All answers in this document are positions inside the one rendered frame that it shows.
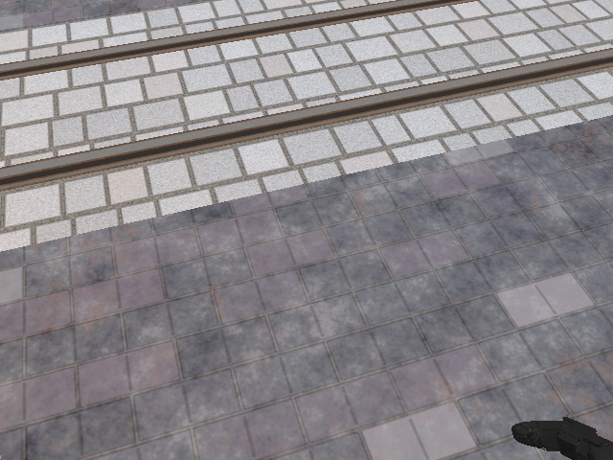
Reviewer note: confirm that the right robot hand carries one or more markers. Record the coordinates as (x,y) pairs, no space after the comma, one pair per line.
(573,439)

